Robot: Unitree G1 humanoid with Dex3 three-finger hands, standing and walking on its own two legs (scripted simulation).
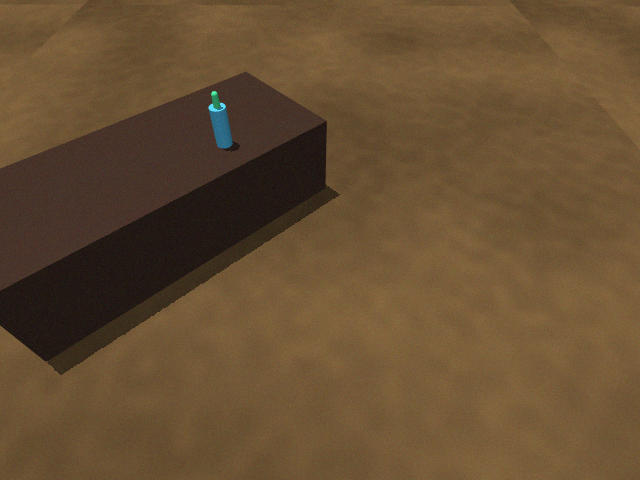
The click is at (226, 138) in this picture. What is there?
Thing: necked bottle
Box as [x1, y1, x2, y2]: [209, 91, 232, 147]
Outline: 213,91 211,93 213,103 209,106 209,111 216,142 219,147 228,147 232,144 225,105 219,102 217,93
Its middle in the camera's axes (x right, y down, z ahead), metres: -0.36 -0.43 +1.40
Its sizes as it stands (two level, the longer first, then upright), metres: 0.059 0.059 0.209
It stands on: a support 0.36 m high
